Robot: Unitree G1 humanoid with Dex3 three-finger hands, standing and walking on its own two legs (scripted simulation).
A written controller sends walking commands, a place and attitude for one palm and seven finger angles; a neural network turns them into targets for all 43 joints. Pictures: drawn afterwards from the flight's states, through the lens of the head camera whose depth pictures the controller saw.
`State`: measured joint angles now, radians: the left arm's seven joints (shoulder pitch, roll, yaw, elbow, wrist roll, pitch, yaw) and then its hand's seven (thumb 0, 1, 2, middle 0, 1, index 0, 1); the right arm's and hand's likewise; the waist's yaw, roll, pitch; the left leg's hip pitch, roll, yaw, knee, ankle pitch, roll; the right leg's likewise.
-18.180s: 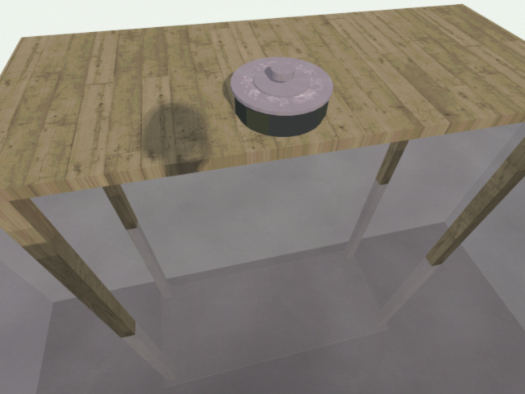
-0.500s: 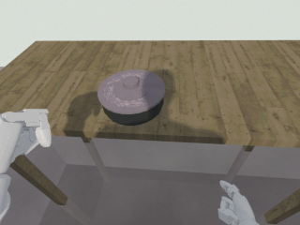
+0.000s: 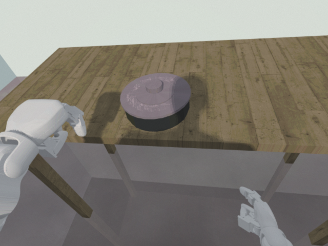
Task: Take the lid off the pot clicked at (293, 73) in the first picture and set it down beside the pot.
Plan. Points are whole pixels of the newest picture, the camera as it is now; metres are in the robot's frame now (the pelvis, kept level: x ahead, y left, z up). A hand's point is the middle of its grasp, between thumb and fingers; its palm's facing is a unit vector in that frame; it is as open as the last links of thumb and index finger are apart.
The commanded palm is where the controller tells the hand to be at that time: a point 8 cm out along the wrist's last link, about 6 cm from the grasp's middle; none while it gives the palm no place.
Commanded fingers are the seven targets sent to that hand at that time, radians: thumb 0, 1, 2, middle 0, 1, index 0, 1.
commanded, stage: reach forward and open the fingers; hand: left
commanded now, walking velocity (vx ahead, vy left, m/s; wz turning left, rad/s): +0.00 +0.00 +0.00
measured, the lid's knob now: (154, 86) +0.49 +0.10 +0.15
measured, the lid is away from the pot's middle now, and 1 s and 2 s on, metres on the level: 0.00 0.00 0.00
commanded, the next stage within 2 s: move the open hand above the knob in 0.46 s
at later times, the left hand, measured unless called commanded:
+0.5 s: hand (72, 115) +0.29 +0.23 +0.22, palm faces +0.00 +0.02 -1.00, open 9.8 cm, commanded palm +0.26 +0.23 +0.29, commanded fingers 0.00 -0.39 1.74 -0.89 -0.08 -0.89 -0.08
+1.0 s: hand (99, 99) +0.34 +0.18 +0.22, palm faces -0.04 +0.01 -1.00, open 9.9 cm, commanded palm +0.31 +0.19 +0.29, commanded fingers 0.00 -0.39 1.73 -0.89 -0.08 -0.89 -0.08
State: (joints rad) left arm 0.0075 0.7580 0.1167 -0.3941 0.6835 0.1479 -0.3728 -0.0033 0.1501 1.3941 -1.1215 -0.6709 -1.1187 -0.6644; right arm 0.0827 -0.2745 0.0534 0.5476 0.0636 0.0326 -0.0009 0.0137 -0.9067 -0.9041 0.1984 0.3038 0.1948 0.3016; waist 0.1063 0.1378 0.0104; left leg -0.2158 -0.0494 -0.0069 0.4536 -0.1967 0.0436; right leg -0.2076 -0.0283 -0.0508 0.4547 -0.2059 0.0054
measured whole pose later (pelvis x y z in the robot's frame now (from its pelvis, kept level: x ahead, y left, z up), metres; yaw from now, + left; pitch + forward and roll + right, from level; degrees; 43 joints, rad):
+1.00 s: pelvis -0.01 -0.02 +0.00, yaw -1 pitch -3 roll +1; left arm -0.48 0.68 -0.08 -0.03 0.76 0.20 -0.47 0.00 -0.38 1.73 -0.90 -0.09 -0.90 -0.08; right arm 0.11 -0.30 0.04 0.56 0.08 0.05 0.01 0.01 -0.91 -0.90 0.20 0.30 0.19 0.30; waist 0.04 0.13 0.01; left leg -0.23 -0.04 0.01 0.46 -0.19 0.02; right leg -0.25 -0.02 -0.04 0.53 -0.23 -0.02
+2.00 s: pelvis +0.02 -0.01 +0.00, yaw -2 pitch +0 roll +2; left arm -0.86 0.48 -0.30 0.32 0.83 0.33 -0.41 0.00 -0.38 1.73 -0.90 -0.09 -0.90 -0.08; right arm 0.12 -0.28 0.05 0.60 0.09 0.09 0.02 0.01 -0.91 -0.90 0.20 0.30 0.19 0.30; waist 0.00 0.11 -0.01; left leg -0.22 -0.05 0.02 0.43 -0.21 0.03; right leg -0.26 -0.03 -0.02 0.51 -0.25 -0.01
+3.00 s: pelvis +0.02 -0.01 +0.00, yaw -1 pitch +0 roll +1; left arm -0.94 0.46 -0.34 0.43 0.83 0.37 -0.43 0.00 -0.38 1.73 -0.90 -0.09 -0.90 -0.08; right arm 0.11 -0.27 0.05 0.61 0.09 0.09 0.01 0.01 -0.91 -0.90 0.20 0.30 0.19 0.30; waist 0.00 0.09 -0.02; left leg -0.22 -0.06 0.01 0.43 -0.21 0.04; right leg -0.25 -0.04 -0.03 0.50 -0.26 -0.01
